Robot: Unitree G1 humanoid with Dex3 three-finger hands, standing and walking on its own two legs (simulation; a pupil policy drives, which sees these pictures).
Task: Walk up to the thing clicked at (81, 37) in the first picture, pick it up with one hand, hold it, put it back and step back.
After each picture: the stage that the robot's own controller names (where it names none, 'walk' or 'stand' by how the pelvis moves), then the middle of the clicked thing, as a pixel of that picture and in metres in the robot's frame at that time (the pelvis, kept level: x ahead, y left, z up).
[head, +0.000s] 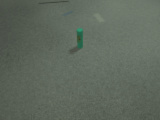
stand; (80, 38) +1.45 +0.07 -0.66
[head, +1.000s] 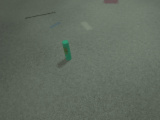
walk; (67, 50) +1.32 +0.31 -0.64
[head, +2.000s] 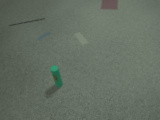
walk; (57, 76) +0.87 +0.34 -0.64
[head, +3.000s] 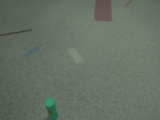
walk; (51, 109) +0.56 +0.23 -0.64
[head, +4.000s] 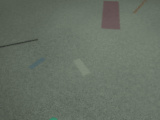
stand; out of the picture +0.43 +0.23 -0.65
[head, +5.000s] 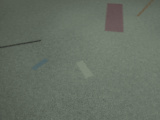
stand; out of the picture +0.42 +0.21 -0.65
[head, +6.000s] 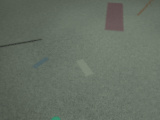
stand; out of the picture +0.45 +0.22 -0.66
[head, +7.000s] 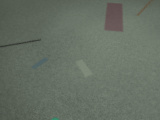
stand; out of the picture +0.44 +0.22 -0.66
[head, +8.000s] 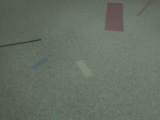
go down; out of the picture +0.43 +0.22 -0.66
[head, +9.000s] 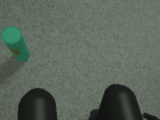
go down; (18, 46) +0.51 +0.25 -0.29
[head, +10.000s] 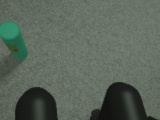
approach; (15, 43) +0.51 +0.26 -0.26
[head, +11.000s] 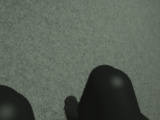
close in; out of the picture +0.50 +0.31 -0.17
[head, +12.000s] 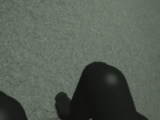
close; out of the picture +0.49 +0.32 -0.16
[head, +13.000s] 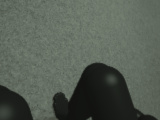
lift; out of the picture +0.45 +0.29 -0.17
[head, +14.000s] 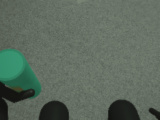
lift; (22, 79) +0.34 +0.20 -0.01
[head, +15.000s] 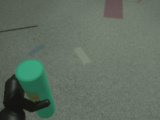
hold; (39, 93) +0.31 +0.16 +0.04
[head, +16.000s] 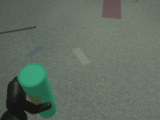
hold; (41, 95) +0.31 +0.16 +0.02
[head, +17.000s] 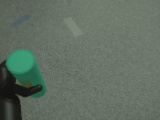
crouch; (31, 78) +0.37 +0.18 -0.02
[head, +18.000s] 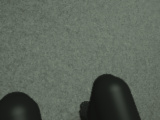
lower; out of the picture +0.52 +0.26 -0.06
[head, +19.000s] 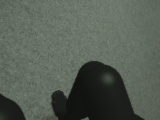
lower; out of the picture +0.47 +0.31 -0.17
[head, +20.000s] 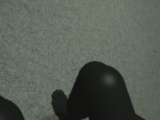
lower; out of the picture +0.47 +0.31 -0.17
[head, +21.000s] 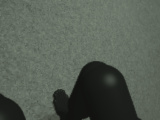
lower; out of the picture +0.47 +0.31 -0.17
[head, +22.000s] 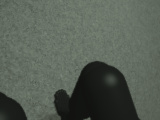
lower; out of the picture +0.46 +0.31 -0.17
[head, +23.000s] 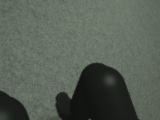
open; out of the picture +0.48 +0.29 -0.18
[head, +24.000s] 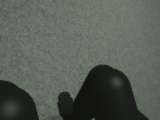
stand; out of the picture +0.47 +0.28 -0.18
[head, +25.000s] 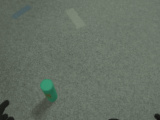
stand; (49, 91) +0.46 +0.20 -0.48
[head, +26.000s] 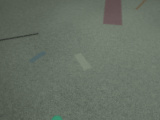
stand; out of the picture +0.43 +0.19 -0.60
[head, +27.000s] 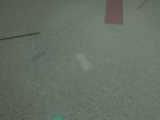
stand; out of the picture +0.43 +0.18 -0.60
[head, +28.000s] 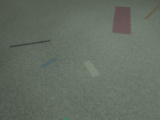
stand; out of the picture +0.45 +0.17 -0.65
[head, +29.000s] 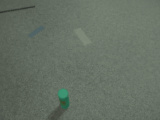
walk; (64, 99) +0.50 +0.13 -0.64
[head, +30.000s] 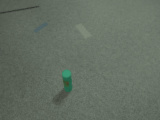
walk; (67, 81) +0.69 +0.14 -0.62
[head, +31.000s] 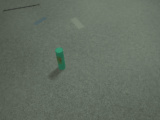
walk; (60, 59) +1.00 +0.25 -0.63
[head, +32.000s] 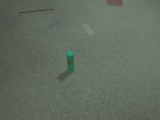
stand; (70, 62) +1.05 +0.16 -0.65
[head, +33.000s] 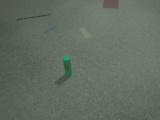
stand; (67, 66) +1.04 +0.19 -0.66
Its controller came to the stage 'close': yes
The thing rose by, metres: 0.69
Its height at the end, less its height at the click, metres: +0.00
